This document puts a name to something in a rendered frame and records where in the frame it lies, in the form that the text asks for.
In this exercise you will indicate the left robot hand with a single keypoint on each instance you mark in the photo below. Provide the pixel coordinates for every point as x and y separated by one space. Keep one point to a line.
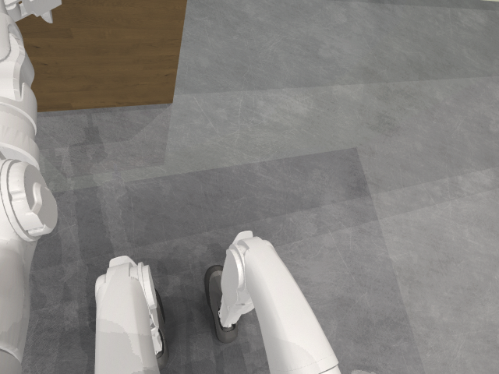
37 7

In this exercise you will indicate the right robot shin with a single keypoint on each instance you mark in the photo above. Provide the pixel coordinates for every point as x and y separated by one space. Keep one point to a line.
234 303

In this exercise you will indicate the robot left thigh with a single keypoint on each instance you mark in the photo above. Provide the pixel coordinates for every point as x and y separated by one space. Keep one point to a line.
124 303

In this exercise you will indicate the left robot upper arm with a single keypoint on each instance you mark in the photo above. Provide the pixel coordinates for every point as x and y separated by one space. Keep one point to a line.
28 210

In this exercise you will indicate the robot left forearm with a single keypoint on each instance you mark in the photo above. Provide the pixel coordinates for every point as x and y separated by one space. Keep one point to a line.
18 104

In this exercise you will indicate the cabinet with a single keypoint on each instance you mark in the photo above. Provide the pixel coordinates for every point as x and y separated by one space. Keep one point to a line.
104 53

